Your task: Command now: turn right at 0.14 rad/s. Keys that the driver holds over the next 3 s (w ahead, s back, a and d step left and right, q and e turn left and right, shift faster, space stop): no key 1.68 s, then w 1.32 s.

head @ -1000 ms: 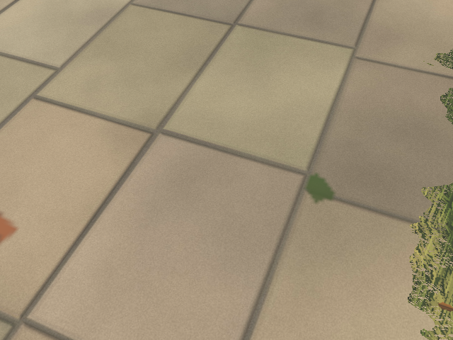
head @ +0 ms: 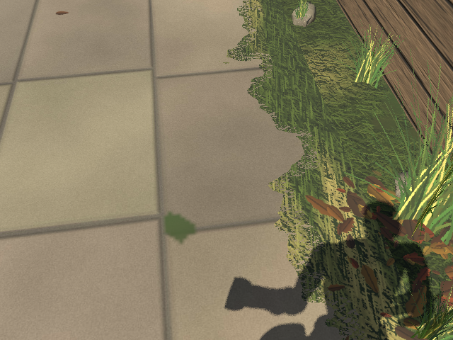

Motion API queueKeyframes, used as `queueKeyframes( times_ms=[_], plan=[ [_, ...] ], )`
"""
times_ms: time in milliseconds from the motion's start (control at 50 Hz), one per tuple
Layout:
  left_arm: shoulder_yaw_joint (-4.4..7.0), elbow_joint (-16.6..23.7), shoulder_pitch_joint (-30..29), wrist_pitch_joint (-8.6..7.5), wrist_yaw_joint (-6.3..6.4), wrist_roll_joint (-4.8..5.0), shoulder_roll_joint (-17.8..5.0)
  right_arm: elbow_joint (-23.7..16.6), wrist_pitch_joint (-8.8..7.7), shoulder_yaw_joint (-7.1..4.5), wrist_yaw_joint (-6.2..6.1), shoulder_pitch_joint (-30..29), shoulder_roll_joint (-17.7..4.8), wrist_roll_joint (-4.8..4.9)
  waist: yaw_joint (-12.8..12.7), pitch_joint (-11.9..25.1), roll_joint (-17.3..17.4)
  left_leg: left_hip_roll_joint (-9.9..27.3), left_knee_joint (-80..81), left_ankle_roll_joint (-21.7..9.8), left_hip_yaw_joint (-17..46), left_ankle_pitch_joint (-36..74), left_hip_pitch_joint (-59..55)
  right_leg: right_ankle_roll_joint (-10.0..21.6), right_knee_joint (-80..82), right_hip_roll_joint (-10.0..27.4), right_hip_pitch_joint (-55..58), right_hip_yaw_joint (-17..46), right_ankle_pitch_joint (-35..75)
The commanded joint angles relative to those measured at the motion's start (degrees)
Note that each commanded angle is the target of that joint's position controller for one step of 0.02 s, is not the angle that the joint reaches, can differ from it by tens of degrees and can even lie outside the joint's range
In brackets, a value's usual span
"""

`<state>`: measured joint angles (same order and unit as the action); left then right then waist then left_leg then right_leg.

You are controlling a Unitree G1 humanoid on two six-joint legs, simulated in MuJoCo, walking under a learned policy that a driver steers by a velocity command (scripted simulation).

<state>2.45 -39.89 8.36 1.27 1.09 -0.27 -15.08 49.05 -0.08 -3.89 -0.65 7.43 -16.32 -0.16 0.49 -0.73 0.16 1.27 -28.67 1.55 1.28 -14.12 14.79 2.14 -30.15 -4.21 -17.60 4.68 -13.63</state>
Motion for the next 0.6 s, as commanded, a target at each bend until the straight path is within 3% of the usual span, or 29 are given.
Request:
queueKeyframes(
  times_ms=[20,40,60,100,140,300,600],
  plan=[
    [1.25,2.3,5.3,-1.4,-0.34,-0.88,-4.7,-2.3,-1.03,-1.88,0.01,-0.3,-11.2,-1.14,-5.0,5.9,8.7,11.4,6.2,-7.5,10.2,23.9,-8.6,0.7,-0.2,3.0,-1.3,3.2,-1.2],
    [1.19,2.1,3.3,-1.47,-0.33,-1.46,-5.4,-2.6,-1.03,-0.87,0.2,-2.6,-7.0,-0.89,-3.7,5.7,10.2,12.4,8.1,-10.2,12.0,15.2,-3.3,-1.3,1.2,3.5,2.5,1.7,-3.3],
    [1.6,2.0,1.3,-1.34,-0.27,-1.3,-6.6,-3.0,-1.24,-0.3,0.38,-3.9,-5.2,-0.95,-3.0,4.4,9.0,9.9,8.6,-8.6,10.3,8.8,-2.0,-1.6,1.7,3.8,4.1,1.7,-0.6],
    [1.87,1.9,-0.5,-0.45,0.01,-0.92,-6.9,-2.6,-1.94,-0.24,0.48,-3.4,-6.2,-0.81,-1.6,3.1,7.6,6.7,8.1,-5.3,7.2,4.6,-0.8,-0.9,1.7,4.1,5.2,2.4,4.9],
    [1.86,1.5,0.0,-0.19,-0.04,-0.78,-6.5,-1.7,-2.46,-0.01,0.25,-1.8,-6.2,-0.61,-1.3,2.5,5.2,5.2,7.0,-4.0,5.4,3.8,-0.5,-0.3,2.7,4.7,6.1,3.3,7.5],
    [1.98,-1.3,1.6,-1.04,0.13,-0.52,-5.4,0.3,-1.65,0.87,-0.31,-0.7,-5.1,-0.31,0.0,1.8,-0.6,2.9,4.5,-3.7,3.1,3.8,-2.3,-0.5,3.9,5.1,5.6,4.1,10.2],
    [1.82,-7.4,3.0,-1.34,1.01,-0.21,-5.4,6.0,-1.41,1.67,-0.19,-0.2,-4.5,-0.16,-0.1,0.6,-0.1,1.3,5.7,-3.3,2.0,3.6,-2.2,-1.0,4.8,5.2,7.8,3.5,11.0]
  ],
)
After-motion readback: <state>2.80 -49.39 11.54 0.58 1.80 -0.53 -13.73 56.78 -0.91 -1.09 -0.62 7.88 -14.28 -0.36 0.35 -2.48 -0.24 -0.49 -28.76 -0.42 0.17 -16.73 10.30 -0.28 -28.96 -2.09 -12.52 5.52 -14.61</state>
